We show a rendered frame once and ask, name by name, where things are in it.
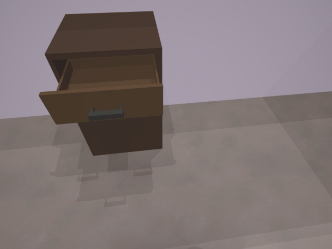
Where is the drawer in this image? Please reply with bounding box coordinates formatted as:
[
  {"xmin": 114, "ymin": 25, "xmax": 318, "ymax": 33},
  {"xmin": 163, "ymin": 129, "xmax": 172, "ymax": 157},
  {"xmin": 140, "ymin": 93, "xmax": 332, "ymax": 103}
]
[{"xmin": 39, "ymin": 54, "xmax": 163, "ymax": 125}]

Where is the cabinet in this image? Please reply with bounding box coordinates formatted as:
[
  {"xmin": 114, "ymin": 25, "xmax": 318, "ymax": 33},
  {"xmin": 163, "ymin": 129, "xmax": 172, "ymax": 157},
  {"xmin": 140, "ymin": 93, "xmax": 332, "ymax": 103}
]
[{"xmin": 45, "ymin": 11, "xmax": 162, "ymax": 156}]

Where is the handle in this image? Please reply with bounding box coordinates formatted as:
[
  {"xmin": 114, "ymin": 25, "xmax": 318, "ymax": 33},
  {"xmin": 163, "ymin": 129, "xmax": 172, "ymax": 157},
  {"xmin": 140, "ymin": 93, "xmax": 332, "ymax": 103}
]
[{"xmin": 88, "ymin": 104, "xmax": 124, "ymax": 121}]

